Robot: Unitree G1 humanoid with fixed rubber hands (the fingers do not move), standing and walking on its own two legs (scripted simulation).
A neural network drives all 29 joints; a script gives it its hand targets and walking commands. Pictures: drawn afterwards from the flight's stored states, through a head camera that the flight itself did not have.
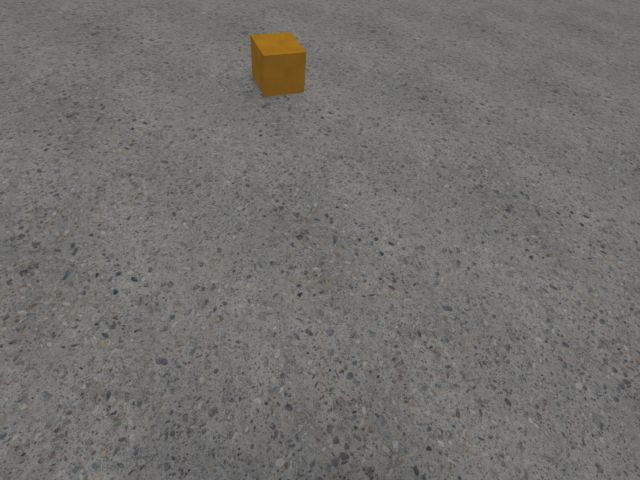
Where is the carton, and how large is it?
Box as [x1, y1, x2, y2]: [250, 32, 305, 96]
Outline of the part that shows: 290,32 250,35 252,75 264,96 303,91 305,51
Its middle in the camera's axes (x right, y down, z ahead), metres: -0.27 -1.04 +2.32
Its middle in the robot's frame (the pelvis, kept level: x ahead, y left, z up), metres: +2.40 +0.17 -0.63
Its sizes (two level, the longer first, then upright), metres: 0.270 0.248 0.241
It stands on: the floor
